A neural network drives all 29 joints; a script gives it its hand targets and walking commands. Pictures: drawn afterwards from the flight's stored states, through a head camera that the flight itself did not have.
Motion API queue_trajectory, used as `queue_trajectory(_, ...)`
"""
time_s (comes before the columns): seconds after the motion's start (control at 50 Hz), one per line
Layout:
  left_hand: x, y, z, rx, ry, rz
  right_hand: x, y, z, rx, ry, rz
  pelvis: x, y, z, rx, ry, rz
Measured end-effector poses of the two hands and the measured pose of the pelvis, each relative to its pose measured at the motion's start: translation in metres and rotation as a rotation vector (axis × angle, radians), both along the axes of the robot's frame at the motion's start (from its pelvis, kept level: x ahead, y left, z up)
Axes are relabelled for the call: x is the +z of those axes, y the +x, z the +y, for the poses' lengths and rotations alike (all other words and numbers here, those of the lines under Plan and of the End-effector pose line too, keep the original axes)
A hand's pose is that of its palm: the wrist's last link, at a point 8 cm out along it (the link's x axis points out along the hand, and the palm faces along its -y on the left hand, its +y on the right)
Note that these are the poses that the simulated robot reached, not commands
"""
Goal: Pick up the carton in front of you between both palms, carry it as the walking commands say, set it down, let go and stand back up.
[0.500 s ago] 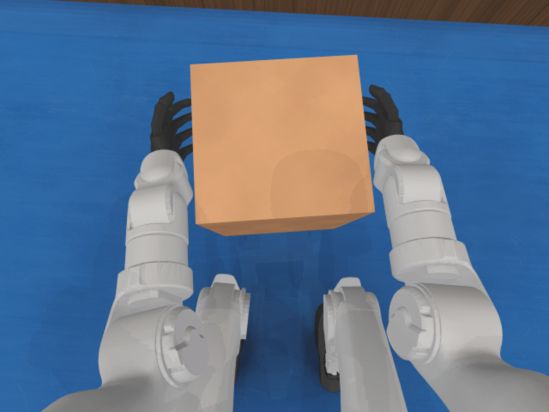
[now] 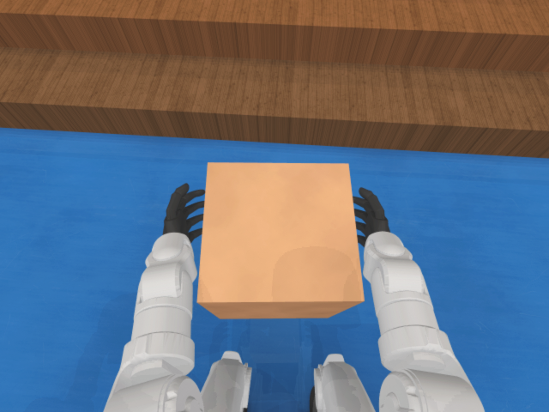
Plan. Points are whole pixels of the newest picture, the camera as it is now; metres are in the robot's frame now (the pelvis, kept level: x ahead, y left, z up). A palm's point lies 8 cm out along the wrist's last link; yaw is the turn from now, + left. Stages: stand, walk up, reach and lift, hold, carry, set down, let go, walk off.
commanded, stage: reach and lift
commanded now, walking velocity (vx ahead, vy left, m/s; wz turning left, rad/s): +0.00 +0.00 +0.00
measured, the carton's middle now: (276, 251) +0.39 +0.02 -0.10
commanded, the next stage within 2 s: hold in 1.62 s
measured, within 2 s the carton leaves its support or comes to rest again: neither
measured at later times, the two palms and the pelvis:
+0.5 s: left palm (142, 212) +0.34 +0.16 +0.13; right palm (430, 229) +0.34 -0.14 +0.12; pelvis +0.04 +0.00 +0.12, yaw +0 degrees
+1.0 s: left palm (137, 205) +0.34 +0.15 +0.16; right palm (451, 228) +0.33 -0.15 +0.15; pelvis +0.03 +0.01 +0.13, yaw -1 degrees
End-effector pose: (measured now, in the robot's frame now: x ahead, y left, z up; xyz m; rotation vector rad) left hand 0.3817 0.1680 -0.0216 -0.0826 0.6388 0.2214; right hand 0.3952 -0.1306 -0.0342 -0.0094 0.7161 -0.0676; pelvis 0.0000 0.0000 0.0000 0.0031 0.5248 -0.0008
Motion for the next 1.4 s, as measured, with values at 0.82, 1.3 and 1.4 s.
queue_trajectory(0.82,0.184,-0.049,-0.01,-0.114,0.033,-0.01,0.19,-0.071,-0.011,-0.056,-0.042,-0.019,0.127,0.024,0.009,-0.006,-0.008,-0.607)
queue_trajectory(1.3,0.188,-0.041,-0.014,-0.128,0.057,0.0,0.197,-0.062,-0.015,-0.03,-0.073,-0.014,0.134,0.046,0.001,0.001,-0.004,-0.602)
queue_trajectory(1.4,0.19,-0.043,-0.015,-0.129,0.073,-0.004,0.198,-0.062,-0.015,-0.026,-0.068,-0.018,0.134,0.047,-0.001,0.0,-0.004,-0.603)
